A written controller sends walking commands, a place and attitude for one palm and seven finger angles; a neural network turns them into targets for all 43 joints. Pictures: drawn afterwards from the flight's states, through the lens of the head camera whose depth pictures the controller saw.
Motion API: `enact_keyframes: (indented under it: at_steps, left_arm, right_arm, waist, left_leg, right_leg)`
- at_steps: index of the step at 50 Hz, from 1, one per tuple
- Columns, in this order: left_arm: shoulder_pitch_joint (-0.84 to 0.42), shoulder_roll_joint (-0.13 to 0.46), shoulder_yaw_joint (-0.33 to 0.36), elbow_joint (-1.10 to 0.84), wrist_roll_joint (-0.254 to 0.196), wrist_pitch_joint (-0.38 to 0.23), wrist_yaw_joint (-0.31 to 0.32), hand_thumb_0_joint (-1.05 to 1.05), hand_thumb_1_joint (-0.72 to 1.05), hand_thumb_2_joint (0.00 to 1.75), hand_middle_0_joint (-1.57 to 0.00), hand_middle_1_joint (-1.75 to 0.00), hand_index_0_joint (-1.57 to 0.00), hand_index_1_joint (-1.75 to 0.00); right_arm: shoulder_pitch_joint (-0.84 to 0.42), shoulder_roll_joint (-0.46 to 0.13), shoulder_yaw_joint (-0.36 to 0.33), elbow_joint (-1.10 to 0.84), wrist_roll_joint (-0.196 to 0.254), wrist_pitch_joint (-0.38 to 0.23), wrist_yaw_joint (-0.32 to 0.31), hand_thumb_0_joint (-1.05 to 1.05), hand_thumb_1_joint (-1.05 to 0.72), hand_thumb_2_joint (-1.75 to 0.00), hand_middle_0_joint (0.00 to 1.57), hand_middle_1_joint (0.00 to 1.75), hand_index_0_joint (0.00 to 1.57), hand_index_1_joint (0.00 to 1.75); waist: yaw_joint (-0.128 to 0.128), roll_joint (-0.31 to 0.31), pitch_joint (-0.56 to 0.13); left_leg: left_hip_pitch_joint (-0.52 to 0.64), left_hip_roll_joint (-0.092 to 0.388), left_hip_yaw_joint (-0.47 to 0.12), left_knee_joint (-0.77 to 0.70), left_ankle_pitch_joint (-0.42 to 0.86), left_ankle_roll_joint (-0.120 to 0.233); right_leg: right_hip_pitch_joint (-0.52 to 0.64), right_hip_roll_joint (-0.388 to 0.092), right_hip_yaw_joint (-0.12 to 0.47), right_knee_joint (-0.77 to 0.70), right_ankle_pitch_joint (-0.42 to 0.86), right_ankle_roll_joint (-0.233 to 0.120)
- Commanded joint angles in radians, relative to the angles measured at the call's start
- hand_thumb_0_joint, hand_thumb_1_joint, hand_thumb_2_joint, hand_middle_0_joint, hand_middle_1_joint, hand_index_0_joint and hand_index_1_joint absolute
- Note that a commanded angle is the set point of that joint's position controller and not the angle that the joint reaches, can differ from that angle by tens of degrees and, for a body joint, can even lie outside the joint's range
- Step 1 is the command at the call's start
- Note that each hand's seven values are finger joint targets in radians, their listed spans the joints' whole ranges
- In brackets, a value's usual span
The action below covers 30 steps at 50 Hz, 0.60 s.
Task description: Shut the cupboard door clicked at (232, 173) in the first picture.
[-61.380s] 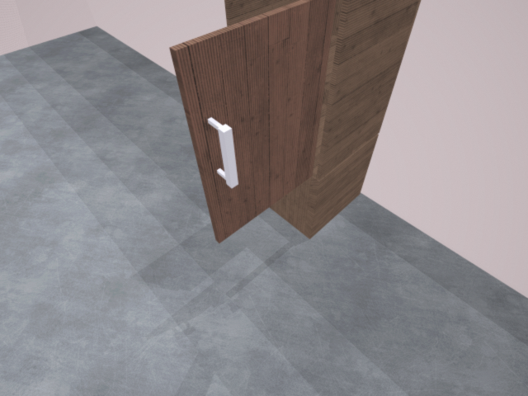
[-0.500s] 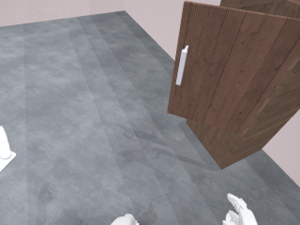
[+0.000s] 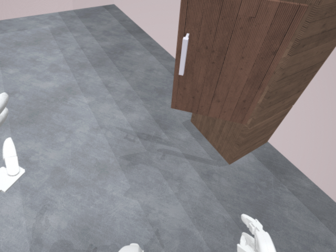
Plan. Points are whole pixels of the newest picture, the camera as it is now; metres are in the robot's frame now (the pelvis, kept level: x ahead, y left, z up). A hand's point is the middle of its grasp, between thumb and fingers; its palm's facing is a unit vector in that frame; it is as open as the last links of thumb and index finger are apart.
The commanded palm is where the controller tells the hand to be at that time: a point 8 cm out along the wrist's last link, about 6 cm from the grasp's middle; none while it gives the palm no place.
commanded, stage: stop stepping back and stand still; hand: left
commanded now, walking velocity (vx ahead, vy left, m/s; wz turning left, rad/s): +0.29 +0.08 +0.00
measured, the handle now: (184, 54) +0.86 -0.01 +0.02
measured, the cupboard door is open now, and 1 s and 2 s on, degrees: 44 44 44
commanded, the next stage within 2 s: let the arm hang, fingers relaxed in 0.56 s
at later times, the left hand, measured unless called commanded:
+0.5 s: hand out of the picture +0.15 +0.27 +0.18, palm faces +0.45 -0.77 -0.45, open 7.4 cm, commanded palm +0.10 +0.31 +0.19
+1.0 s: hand out of the picture +0.04 +0.19 -0.17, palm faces +0.07 -0.99 -0.14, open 7.0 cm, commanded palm none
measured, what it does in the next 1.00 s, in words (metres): steps on the spot: left foot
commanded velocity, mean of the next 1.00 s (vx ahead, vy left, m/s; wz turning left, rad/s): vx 0.06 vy -0.02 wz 0.00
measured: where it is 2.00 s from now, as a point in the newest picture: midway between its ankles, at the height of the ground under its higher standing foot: outside the picture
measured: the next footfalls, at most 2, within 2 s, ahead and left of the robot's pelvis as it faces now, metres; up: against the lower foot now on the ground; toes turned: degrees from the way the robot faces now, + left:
left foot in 0.08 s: +0.06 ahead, +0.13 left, +0.00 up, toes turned +1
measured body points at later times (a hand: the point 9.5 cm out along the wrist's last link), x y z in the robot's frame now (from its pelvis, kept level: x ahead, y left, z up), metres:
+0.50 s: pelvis -0.04 +0.01 +0.01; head -0.05 +0.02 +0.46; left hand +0.12 +0.31 +0.21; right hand +0.12 -0.21 -0.08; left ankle +0.01 +0.13 -0.72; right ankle -0.03 -0.10 -0.73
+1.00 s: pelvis -0.03 +0.01 +0.00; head +0.00 +0.06 +0.45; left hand +0.03 +0.24 -0.16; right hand +0.07 -0.24 -0.11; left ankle +0.02 +0.13 -0.73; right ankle -0.03 -0.10 -0.73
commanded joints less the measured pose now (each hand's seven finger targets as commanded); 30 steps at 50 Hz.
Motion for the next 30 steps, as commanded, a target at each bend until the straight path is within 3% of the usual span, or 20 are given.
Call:
enact_keyframes:
  at_steps: [1,2,4,6,8,9,11,12,15,16,17,20,21,22,23,25,27,28,30]
  left_arm:
    - [0.003,0.172,0.174,-0.078,-0.012,0.005,0.063,0.00,0.90,0.90,-0.20,-0.30,-0.20,-0.30]
    - [-0.011,0.152,0.147,-0.054,-0.004,0.009,0.066,0.00,0.90,0.90,-0.20,-0.30,-0.20,-0.30]
    - [-0.044,0.136,0.120,-0.016,0.005,0.007,0.069,0.00,0.90,0.90,-0.20,-0.30,-0.20,-0.30]
    - [-0.051,0.149,0.115,0.014,0.008,0.002,0.065,0.00,0.90,0.90,-0.20,-0.30,-0.20,-0.30]
    - [-0.081,0.119,0.081,-0.029,0.019,-0.001,0.062,0.00,0.90,0.90,-0.20,-0.30,-0.20,-0.30]
    - [-0.128,0.106,0.059,-0.067,0.026,-0.005,0.060,0.00,0.90,0.90,-0.20,-0.30,-0.20,-0.30]
    - [-0.198,0.133,0.069,-0.143,0.043,-0.021,0.061,0.00,0.90,0.90,-0.20,-0.30,-0.20,-0.30]
    - [-0.189,0.119,0.061,-0.144,0.048,-0.024,0.062,0.00,0.90,0.90,-0.20,-0.30,-0.20,-0.30]
    - [-0.140,0.118,0.073,-0.173,0.050,-0.028,0.063,0.00,0.90,0.90,-0.20,-0.30,-0.20,-0.30]
    - [-0.101,0.151,0.108,-0.180,0.051,-0.028,0.063,0.00,0.90,0.90,-0.20,-0.30,-0.20,-0.30]
    - [-0.090,0.122,0.089,-0.174,0.048,-0.027,0.061,0.00,0.90,0.90,-0.20,-0.30,-0.20,-0.30]
    - [-0.038,0.128,0.119,-0.117,0.037,-0.017,0.064,0.00,0.90,0.90,-0.20,-0.30,-0.20,-0.30]
    - [0.001,0.149,0.147,-0.090,0.033,-0.010,0.065,0.00,0.90,0.90,-0.20,-0.30,-0.20,-0.30]
    - [-0.008,0.116,0.115,-0.082,0.026,-0.005,0.061,0.00,0.90,0.90,-0.20,-0.30,-0.20,-0.30]
    - [-0.020,0.123,0.118,-0.069,0.022,-0.001,0.062,0.00,0.90,0.90,-0.20,-0.30,-0.20,-0.30]
    - [-0.050,0.114,0.099,-0.050,0.017,0.005,0.063,0.00,0.90,0.90,-0.20,-0.30,-0.20,-0.30]
    - [-0.092,0.102,0.072,-0.016,0.018,0.011,0.066,0.00,0.90,0.90,-0.20,-0.30,-0.20,-0.30]
    - [-0.112,0.097,0.063,-0.004,0.018,0.010,0.066,0.00,0.90,0.90,-0.20,-0.30,-0.20,-0.30]
    - [-0.151,0.104,0.054,-0.003,0.020,0.009,0.062,0.00,0.90,0.90,-0.20,-0.30,-0.20,-0.30]
  right_arm:
    - [-0.061,-0.136,-0.040,-0.159,-0.004,-0.027,-0.041,0.00,-0.90,-0.90,0.20,0.30,0.20,0.30]
    - [-0.052,-0.140,-0.037,-0.152,-0.001,-0.033,-0.050,0.00,-0.90,-0.90,0.20,0.30,0.20,0.30]
    - [-0.042,-0.166,-0.047,-0.149,0.002,-0.049,-0.060,0.00,-0.90,-0.90,0.20,0.30,0.20,0.30]
    - [-0.042,-0.179,-0.061,-0.148,0.013,-0.065,-0.064,0.00,-0.90,-0.90,0.20,0.30,0.20,0.30]
    - [-0.039,-0.173,-0.042,-0.139,-0.001,-0.066,-0.064,0.00,-0.90,-0.90,0.20,0.30,0.20,0.30]
    - [-0.047,-0.176,-0.044,-0.144,0.003,-0.076,-0.063,0.00,-0.90,-0.90,0.20,0.30,0.20,0.30]
    - [-0.059,-0.181,-0.046,-0.141,-0.005,-0.099,-0.067,0.00,-0.90,-0.90,0.20,0.30,0.20,0.30]
    - [-0.054,-0.175,-0.045,-0.138,-0.010,-0.106,-0.064,0.00,-0.90,-0.90,0.20,0.30,0.20,0.30]
    - [-0.046,-0.168,-0.047,-0.136,-0.018,-0.120,-0.052,0.00,-0.90,-0.90,0.20,0.30,0.20,0.30]
    - [-0.044,-0.171,-0.049,-0.134,-0.020,-0.124,-0.046,0.00,-0.90,-0.90,0.20,0.30,0.20,0.30]
    - [-0.049,-0.158,-0.043,-0.138,-0.023,-0.118,-0.041,0.00,-0.90,-0.90,0.20,0.30,0.20,0.30]
    - [-0.051,-0.154,-0.047,-0.139,-0.022,-0.098,-0.034,0.00,-0.90,-0.90,0.20,0.30,0.20,0.30]
    - [-0.044,-0.153,-0.051,-0.138,-0.024,-0.090,-0.032,0.00,-0.90,-0.90,0.20,0.30,0.20,0.30]
    - [-0.045,-0.143,-0.049,-0.143,-0.025,-0.075,-0.032,0.00,-0.90,-0.90,0.20,0.30,0.20,0.30]
    - [-0.046,-0.143,-0.049,-0.141,-0.026,-0.064,-0.032,0.00,-0.90,-0.90,0.20,0.30,0.20,0.30]
    - [-0.046,-0.142,-0.046,-0.127,-0.025,-0.051,-0.030,0.00,-0.90,-0.90,0.20,0.30,0.20,0.30]
    - [-0.045,-0.145,-0.042,-0.120,-0.022,-0.047,-0.029,0.00,-0.90,-0.90,0.20,0.30,0.20,0.30]
    - [-0.043,-0.149,-0.043,-0.120,-0.017,-0.046,-0.030,0.00,-0.90,-0.90,0.20,0.30,0.20,0.30]
    - [-0.056,-0.156,-0.046,-0.125,-0.010,-0.049,-0.036,0.00,-0.90,-0.90,0.20,0.30,0.20,0.30]
  waist:
    - [-0.028,-0.005,-0.105]
    - [-0.030,0.003,-0.063]
    - [-0.023,0.010,-0.018]
    - [-0.022,-0.025,-0.016]
    - [-0.026,0.135,0.001]
    - [-0.025,0.176,0.010]
    - [-0.021,0.235,0.016]
    - [-0.020,0.239,0.012]
    - [-0.016,0.266,-0.033]
    - [-0.015,0.257,-0.061]
    - [-0.014,0.251,-0.050]
    - [-0.010,0.183,-0.069]
    - [-0.009,0.121,-0.083]
    - [-0.016,0.066,-0.056]
    - [-0.021,0.008,-0.031]
    - [-0.028,-0.056,-0.004]
    - [-0.031,-0.068,0.005]
    - [-0.031,-0.078,-0.002]
    - [-0.024,-0.042,-0.009]
  left_leg:
    - [0.186,-0.006,-0.032,-0.127,0.000,0.018]
    - [0.225,-0.005,-0.038,-0.221,0.012,0.029]
    - [0.221,0.035,-0.085,-0.311,0.005,0.055]
    - [0.230,0.052,-0.097,-0.328,0.007,0.061]
    - [0.154,0.084,-0.176,-0.466,-0.100,0.068]
    - [0.117,0.111,-0.224,-0.532,-0.203,0.074]
    - [0.080,0.140,-0.267,-0.596,-0.339,0.087]
    - [0.076,0.149,-0.269,-0.604,-0.367,0.089]
    - [0.089,0.139,-0.225,-0.577,-0.370,0.085]
    - [0.101,0.125,-0.205,-0.558,-0.347,0.078]
    - [0.074,0.114,-0.185,-0.540,-0.339,0.073]
    - [0.068,0.073,-0.123,-0.455,-0.310,0.060]
    - [0.085,0.048,-0.097,-0.400,-0.283,0.050]
    - [0.100,0.021,-0.067,-0.324,-0.234,0.043]
    - [0.133,0.007,-0.045,-0.242,-0.177,0.039]
    - [0.163,-0.003,-0.025,-0.122,-0.074,0.038]
    - [0.177,0.001,-0.029,-0.117,-0.010,0.040]
    - [0.205,0.005,-0.033,-0.154,0.026,0.042]
    - [0.289,0.015,-0.046,-0.225,0.082,0.050]
  right_leg:
    - [-0.054,-0.241,0.174,-0.225,-0.007,-0.075]
    - [-0.078,-0.188,0.131,-0.224,-0.046,-0.044]
    - [-0.054,-0.119,0.101,-0.218,-0.042,-0.003]
    - [-0.020,-0.106,0.101,-0.239,-0.026,0.009]
    - [0.041,-0.058,0.016,-0.150,-0.011,0.023]
    - [0.073,-0.033,-0.013,-0.103,-0.001,0.036]
    - [0.103,-0.019,-0.024,-0.060,0.012,0.044]
    - [0.111,-0.018,-0.028,-0.045,0.019,0.044]
    - [0.146,-0.010,-0.043,-0.060,0.023,0.036]
    - [0.162,-0.009,-0.051,-0.082,0.022,0.029]
    - [0.178,-0.016,-0.051,-0.102,0.015,0.024]
    - [0.179,-0.036,-0.009,-0.154,-0.054,-0.005]
    - [0.153,-0.061,0.027,-0.195,-0.120,-0.023]
    - [0.084,-0.102,0.100,-0.246,-0.197,-0.047]
    - [0.002,-0.149,0.184,-0.300,-0.267,-0.070]
    - [-0.072,-0.225,0.284,-0.358,-0.295,-0.104]
    - [-0.064,-0.236,0.269,-0.336,-0.196,-0.104]
    - [-0.050,-0.216,0.215,-0.302,-0.121,-0.088]
    - [-0.071,-0.158,0.137,-0.253,-0.014,-0.042]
